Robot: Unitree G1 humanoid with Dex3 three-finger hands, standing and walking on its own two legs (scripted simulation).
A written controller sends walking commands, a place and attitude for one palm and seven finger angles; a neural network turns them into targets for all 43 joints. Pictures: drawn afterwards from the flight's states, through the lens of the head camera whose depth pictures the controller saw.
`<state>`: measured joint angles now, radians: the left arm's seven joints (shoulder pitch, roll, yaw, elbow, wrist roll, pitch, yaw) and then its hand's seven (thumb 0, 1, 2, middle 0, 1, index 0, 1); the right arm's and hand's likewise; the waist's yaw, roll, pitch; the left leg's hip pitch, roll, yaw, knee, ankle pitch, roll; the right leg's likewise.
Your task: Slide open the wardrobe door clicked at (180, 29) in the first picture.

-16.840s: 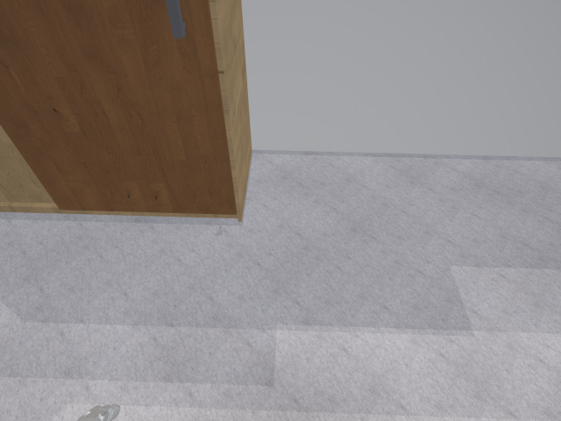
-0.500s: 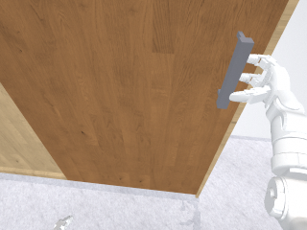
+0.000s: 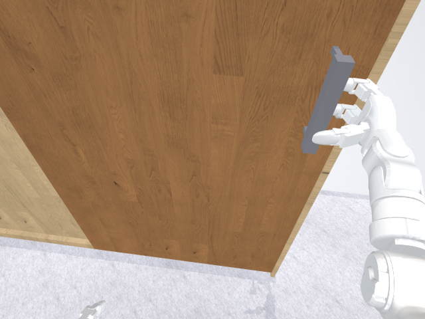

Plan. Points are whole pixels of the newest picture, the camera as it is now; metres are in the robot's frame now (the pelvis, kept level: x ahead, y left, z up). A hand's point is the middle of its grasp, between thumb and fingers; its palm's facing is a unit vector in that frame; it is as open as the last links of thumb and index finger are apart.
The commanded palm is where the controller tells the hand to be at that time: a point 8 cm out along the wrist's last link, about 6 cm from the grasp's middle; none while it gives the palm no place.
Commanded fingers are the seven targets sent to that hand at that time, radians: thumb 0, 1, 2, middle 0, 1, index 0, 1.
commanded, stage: slide the fingers in behind the handle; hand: right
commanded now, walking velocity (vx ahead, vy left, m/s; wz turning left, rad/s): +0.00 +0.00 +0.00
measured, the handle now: (321, 103) +0.48 -0.15 +0.20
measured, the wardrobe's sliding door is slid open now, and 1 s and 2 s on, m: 0.00 0.00 0.00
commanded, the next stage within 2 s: grip the handle and tug to test in 1.50 s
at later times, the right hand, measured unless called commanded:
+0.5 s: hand (334, 118) +0.42 -0.16 +0.22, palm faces +0.04 +1.00 +0.02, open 14.0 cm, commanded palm +0.40 -0.21 +0.21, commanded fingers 0.00 0.50 -0.30 0.30 1.20 0.30 1.20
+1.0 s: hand (328, 119) +0.42 -0.15 +0.21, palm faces +0.04 +1.00 +0.02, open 14.0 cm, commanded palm +0.40 -0.20 +0.21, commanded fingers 0.00 0.50 -0.30 0.30 1.20 0.30 1.20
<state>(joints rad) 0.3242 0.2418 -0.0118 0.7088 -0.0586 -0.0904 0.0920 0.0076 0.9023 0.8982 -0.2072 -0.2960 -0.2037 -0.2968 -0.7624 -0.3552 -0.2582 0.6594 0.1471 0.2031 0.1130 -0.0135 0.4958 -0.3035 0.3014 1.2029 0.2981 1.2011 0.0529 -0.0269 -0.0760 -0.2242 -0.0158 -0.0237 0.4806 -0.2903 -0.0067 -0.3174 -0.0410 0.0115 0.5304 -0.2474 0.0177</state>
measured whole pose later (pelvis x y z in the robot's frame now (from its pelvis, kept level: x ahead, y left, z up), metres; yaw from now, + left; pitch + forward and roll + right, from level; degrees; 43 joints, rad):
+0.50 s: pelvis +0.00 +0.01 +0.00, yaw -1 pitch +1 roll +1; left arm 0.25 0.24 -0.03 0.70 -0.06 -0.08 0.10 0.01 0.90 0.90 -0.21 -0.30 -0.20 -0.30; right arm -0.76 -0.31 -0.22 0.62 0.17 0.26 0.10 -0.01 0.50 -0.30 0.30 1.20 0.30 1.20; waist 0.03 -0.02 -0.08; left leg -0.21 -0.01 -0.01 0.49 -0.29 0.00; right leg -0.30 -0.04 0.03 0.53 -0.24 0.02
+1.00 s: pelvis +0.00 +0.00 +0.00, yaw +0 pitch +0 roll +1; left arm 0.28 0.24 -0.02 0.72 -0.05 -0.08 0.09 0.01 0.90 0.90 -0.21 -0.30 -0.20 -0.30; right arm -0.71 -0.28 -0.21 0.54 0.16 0.27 0.06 -0.01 0.50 -0.30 0.29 1.20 0.29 1.20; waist 0.03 -0.02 -0.07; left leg -0.20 -0.02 -0.02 0.47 -0.29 0.00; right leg -0.29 -0.04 0.02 0.52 -0.24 0.02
